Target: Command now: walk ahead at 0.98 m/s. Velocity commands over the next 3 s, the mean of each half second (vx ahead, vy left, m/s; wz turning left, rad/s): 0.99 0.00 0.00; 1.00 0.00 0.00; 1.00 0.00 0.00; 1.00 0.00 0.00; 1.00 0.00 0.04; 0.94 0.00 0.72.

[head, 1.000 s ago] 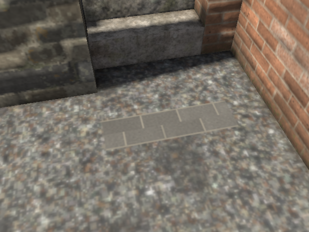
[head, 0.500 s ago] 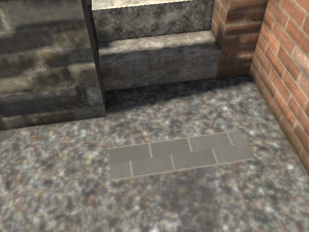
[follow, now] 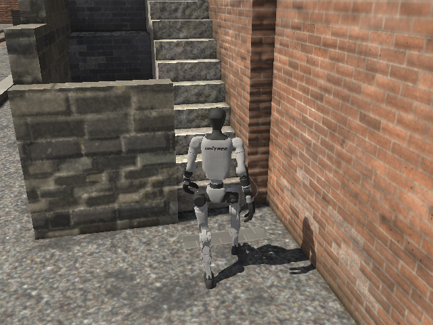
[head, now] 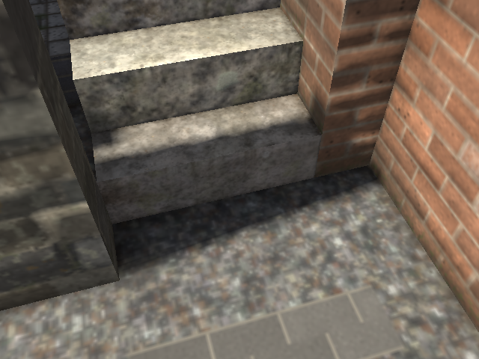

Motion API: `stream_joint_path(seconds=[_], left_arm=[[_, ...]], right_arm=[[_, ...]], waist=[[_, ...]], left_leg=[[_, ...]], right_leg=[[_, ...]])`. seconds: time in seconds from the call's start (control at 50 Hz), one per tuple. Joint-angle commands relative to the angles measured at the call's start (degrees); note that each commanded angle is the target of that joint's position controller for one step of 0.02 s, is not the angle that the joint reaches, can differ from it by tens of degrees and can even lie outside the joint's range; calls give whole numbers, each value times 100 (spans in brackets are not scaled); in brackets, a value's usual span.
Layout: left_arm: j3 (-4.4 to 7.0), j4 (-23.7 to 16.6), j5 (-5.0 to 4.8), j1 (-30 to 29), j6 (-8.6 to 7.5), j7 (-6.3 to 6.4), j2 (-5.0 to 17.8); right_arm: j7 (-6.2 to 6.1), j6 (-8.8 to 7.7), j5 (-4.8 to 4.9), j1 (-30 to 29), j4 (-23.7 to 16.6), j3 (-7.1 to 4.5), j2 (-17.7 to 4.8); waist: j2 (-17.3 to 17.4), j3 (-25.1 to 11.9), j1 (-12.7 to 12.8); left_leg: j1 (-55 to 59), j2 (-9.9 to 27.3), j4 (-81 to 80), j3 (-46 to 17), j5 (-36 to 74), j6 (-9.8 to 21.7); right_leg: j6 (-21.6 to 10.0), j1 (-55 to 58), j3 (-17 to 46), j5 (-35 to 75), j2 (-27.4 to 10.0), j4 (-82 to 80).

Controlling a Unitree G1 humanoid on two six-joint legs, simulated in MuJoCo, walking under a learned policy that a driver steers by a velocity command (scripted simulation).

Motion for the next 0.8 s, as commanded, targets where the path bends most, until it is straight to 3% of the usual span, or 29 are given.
stream_joint_path(seconds=[0.02,0.06,0.1,0.12,0.16,0.18,0.2,0.22,0.24,0.26,0.28,0.3,0.34,0.38,0.4,0.46,0.5,0.54,0.56,0.58,0.62,0.64,0.66,0.68,0.7,0.72,0.76,0.78,0.8], left_arm=[[-133,-605,-77,-1026,-75,-69,49],[-88,-640,-67,-1196,-76,-47,274],[-58,-654,-57,-1114,-59,7,350],[-17,-598,-63,-779,-52,46,471],[172,-63,-93,1078,-45,190,911],[316,286,11,2286,-7,281,1212],[506,414,145,2766,6,309,1711],[513,432,105,2609,-15,186,1569],[493,428,30,2013,-68,157,1254],[392,442,-10,1603,-142,165,811],[332,429,33,1341,-206,191,584],[213,564,33,1312,-247,224,279],[162,779,-104,1508,-353,247,282],[213,916,-199,1673,-526,222,597],[309,965,-296,1617,-604,204,941],[322,1030,-410,1883,-719,143,975],[175,1216,-487,2361,-667,173,718],[171,1147,-357,2377,-569,240,1004],[151,1173,-252,2426,-516,318,990],[185,1132,-170,2375,-428,378,1106],[264,1001,-147,1801,-335,465,1309],[195,837,-213,1624,-419,425,818],[41,593,-631,2882,-556,368,226],[-52,607,-407,2555,-568,395,357],[-20,648,-196,2036,-470,352,436],[-16,570,-55,1710,-370,340,438],[-23,348,262,1493,-146,247,301],[-103,303,298,1409,-56,252,43],[-95,253,218,1338,4,293,68]], right_arm=[[-52,-248,90,-195,-364,-37,-658],[-74,-223,30,-78,-343,-31,-787],[-124,-105,-41,123,-294,-7,-934],[-180,-33,-137,118,-284,-33,-1103],[-285,140,-299,-137,-301,-106,-1370],[-265,137,-293,-522,-464,-80,-1170],[-77,73,-74,-269,-776,76,-286],[-44,-65,189,-74,-890,45,-455],[-94,-108,184,-766,-1077,3,-689],[-89,-97,65,-1119,-1116,39,-617],[-64,-28,-73,-1203,-1108,65,-480],[-31,84,-167,-1138,-1131,102,-299],[89,251,-286,-1240,-1246,147,-118],[115,301,-199,-2102,-1651,172,-244],[112,298,-332,-2590,-1921,264,-195],[147,163,-191,-3368,-2196,363,-219],[165,125,-54,-3897,-2340,252,-488],[144,101,-193,-3810,-2310,199,-610],[36,164,-168,-3020,-2034,163,-625],[-80,156,-212,-2326,-1870,111,-751],[-319,132,-370,11,-1192,-156,-1216],[-404,109,-460,768,-869,-360,-1831],[-305,80,-560,247,-813,-457,-2235],[-223,112,-417,-888,-1085,-441,-1744],[-201,67,-317,-1685,-1209,-205,-914],[-184,17,-317,-1771,-1174,-73,-568],[-217,-121,-117,-1430,-815,7,-716],[-220,-238,79,-1230,-682,-49,-938],[-187,-305,61,-960,-648,-26,-929]], waist=[[124,1087,102],[166,991,76],[606,491,191],[840,130,433],[1083,-827,1342],[1050,-1283,1935],[-592,-1779,1420],[-1085,-2509,1176],[-524,-1498,976],[161,-745,775],[539,-321,507],[548,-20,222],[104,392,11],[24,775,90],[52,1000,114],[179,957,364],[307,822,668],[-52,453,556],[-584,-214,231],[-677,-590,-158],[-644,-1337,-1411],[396,-1443,-1380],[2242,-2332,-202],[924,-1952,54],[249,-1070,299],[-406,-727,348],[-288,-326,630],[-52,-259,696],[57,-289,614]], left_leg=[[-1495,1461,-1514,-689,2791,294],[-514,1517,-1329,-424,4169,158],[455,1606,-558,-302,6524,40],[784,1728,173,-308,7486,7],[644,1877,2638,-292,7802,38],[-501,1720,4414,-238,6495,67],[-3138,621,7045,-245,1237,-39],[-4341,174,8084,-1076,-896,91],[-4780,687,7809,-1166,-133,219],[-4618,893,7383,-1094,294,220],[-4319,1098,6893,-1088,386,174],[-4051,1239,6591,-1096,269,106],[-3920,1455,5983,-932,130,-87],[-3974,1522,5244,-656,637,-215],[-4074,1605,4577,-520,1146,-277],[-3151,1288,2666,-49,2512,-233],[-3219,1050,2000,159,3285,-111],[-3125,770,1570,242,2985,-10],[-2525,482,2192,299,2247,55],[-2146,465,2096,137,1931,170],[163,628,1781,-7,1333,327],[1328,1744,2258,-1167,1593,359],[2291,3258,1140,-4552,1694,1340],[1499,2810,432,-4353,45,1154],[103,2574,249,-3418,168,1106],[-723,2439,91,-2825,1278,1055],[-1638,2136,22,-1782,3225,958],[-1731,1906,178,-1309,4264,754],[-1503,1830,364,-966,5092,595]], right_leg=[[-54,1102,-530,987,356,-1423],[-196,1200,-654,1025,583,-1999],[-321,1531,-856,428,1037,-2112],[-397,1887,-822,-72,1243,-2123],[-583,3649,-565,-899,1385,-2276],[-825,5130,-19,-1507,837,-2154],[-1388,6965,2391,-2775,-840,-2079],[-1811,7517,4828,-3204,-1439,-3188],[-1500,6756,3986,-2950,-1058,-3498],[-1338,5577,3237,-2432,-899,-3717],[-1147,4711,2663,-2108,-686,-3907],[-935,4040,2260,-2051,-435,-4098],[-879,3304,1790,-1866,-238,-4484],[-850,2905,1122,-1483,94,-4923],[-842,2748,923,-1048,151,-5125],[-711,2819,421,475,357,-5513],[-599,3842,272,1598,183,-5678],[-366,4796,131,3471,121,-4987],[-350,5218,2,5179,46,-4125],[-320,5373,52,5704,9,-3179],[-290,4192,37,4942,195,-1],[-232,2436,138,351,984,2738],[-220,435,858,-3068,1692,4611],[-379,275,919,-1826,933,4177],[-304,568,746,-1090,665,3759],[-184,862,666,-1135,553,3625],[8,1284,628,-1240,468,3241],[47,1213,454,-1281,649,3095],[87,980,354,-1532,833,3083]])
Next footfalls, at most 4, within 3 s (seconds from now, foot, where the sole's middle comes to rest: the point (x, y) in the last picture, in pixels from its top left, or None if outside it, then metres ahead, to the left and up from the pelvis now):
0.18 right None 0.40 -0.08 -0.77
0.62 left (209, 254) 0.84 0.08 -0.77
1.12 right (269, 120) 1.23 -0.14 -0.56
1.60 left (186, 50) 1.34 0.13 -0.34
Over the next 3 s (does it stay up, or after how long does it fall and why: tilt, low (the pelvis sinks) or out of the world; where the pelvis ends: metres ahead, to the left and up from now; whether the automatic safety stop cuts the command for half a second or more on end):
stays up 1.48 0.09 0.56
